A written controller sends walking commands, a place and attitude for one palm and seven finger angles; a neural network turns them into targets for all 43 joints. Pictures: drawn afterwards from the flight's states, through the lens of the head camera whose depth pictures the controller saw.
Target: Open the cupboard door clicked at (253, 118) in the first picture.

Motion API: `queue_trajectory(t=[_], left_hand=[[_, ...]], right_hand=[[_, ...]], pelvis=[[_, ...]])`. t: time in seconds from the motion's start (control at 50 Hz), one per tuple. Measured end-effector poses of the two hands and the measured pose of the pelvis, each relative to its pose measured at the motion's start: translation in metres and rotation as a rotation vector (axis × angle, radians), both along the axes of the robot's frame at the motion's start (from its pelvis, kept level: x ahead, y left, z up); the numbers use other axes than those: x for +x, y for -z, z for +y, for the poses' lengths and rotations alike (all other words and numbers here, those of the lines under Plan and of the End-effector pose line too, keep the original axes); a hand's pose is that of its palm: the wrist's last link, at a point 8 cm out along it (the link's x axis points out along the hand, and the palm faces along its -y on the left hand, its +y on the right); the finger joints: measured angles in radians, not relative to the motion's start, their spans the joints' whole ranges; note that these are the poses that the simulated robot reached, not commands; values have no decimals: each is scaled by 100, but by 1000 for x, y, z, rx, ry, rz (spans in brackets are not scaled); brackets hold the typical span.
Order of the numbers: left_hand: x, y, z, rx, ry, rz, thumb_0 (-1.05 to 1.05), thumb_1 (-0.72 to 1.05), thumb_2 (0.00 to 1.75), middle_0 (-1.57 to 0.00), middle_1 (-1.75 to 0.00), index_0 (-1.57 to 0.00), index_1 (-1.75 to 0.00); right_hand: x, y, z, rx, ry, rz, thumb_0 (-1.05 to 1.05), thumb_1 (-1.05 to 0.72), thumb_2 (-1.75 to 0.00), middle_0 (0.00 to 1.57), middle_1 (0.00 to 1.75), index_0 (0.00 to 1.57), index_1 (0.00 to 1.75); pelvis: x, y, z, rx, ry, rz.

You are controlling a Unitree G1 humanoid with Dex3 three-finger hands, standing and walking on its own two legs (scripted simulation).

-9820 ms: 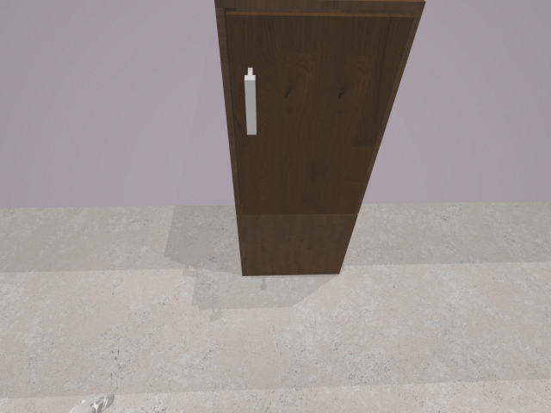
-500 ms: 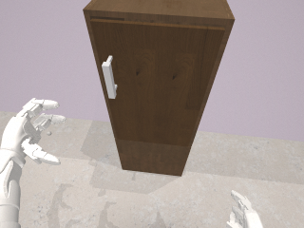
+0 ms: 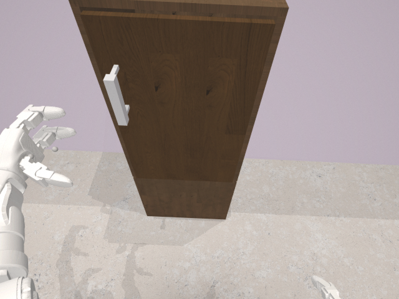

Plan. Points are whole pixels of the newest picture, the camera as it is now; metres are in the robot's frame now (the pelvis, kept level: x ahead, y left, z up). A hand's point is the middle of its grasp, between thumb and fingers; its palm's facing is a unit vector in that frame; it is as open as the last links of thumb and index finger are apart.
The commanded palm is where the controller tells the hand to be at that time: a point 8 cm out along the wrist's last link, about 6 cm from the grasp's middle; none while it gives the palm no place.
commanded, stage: move the hooked fingers beside the handle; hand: left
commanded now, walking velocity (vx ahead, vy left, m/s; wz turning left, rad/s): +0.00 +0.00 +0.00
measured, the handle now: (119, 96) +0.53 +0.21 +0.09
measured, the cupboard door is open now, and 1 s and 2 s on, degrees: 0 0 0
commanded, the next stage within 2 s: slide the fingers in behind the handle in 1.94 s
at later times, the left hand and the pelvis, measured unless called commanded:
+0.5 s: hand (72, 130) +0.41 +0.28 +0.10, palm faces +0.00 -1.00 +0.01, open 14.0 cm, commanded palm +0.39 +0.32 +0.10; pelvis +0.00 +0.02 +0.00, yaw +0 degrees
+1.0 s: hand (91, 107) +0.48 +0.26 +0.10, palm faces +0.00 -1.00 +0.00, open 14.0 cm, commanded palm +0.46 +0.31 +0.10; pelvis +0.00 +0.02 -0.01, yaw -1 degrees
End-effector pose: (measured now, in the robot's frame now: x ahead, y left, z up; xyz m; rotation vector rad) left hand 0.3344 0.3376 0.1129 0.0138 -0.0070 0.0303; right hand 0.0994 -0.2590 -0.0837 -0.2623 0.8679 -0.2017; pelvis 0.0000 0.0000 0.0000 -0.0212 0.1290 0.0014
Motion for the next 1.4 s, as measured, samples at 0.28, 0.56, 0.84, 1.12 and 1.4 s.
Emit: queue_trajectory(t=[0.28,0.56,0.84,1.12,1.4], left_hand=[[30,2,-5,-17,29,2,-1,-50,30,-30,-120,-30,-120],[65,8,-10,-16,36,18,-1,-51,30,-30,-120,-30,-120],[110,11,-24,-23,42,27,-1,-50,30,-30,-120,-30,-120],[138,13,-28,-28,36,38,-1,-50,30,-30,-120,-30,-120],[130,18,-3,-20,10,19,-1,-50,30,-30,-120,-30,-120]], right_hand=[[-1,2,8,-2,15,38,2,-90,-90,20,30,20,30],[-24,10,17,-9,30,137,1,-90,-90,20,30,20,30],[-77,18,14,-17,117,310,1,-90,-90,20,30,20,30],[-105,19,8,-26,167,426,1,-90,-90,20,30,20,30],[-86,15,5,-31,172,408,1,-90,-90,20,30,20,30]], pelvis=[[2,1,9,-7,-1,25],[-1,5,19,-16,-7,56],[2,9,23,-19,10,103],[6,12,18,-25,15,144],[14,12,16,-31,26,157]])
